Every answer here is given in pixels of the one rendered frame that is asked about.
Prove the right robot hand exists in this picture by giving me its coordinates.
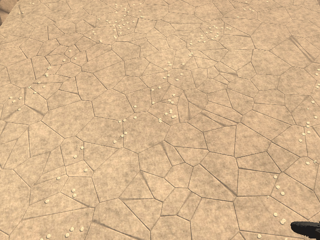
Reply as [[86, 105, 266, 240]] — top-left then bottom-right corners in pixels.
[[290, 221, 320, 240]]

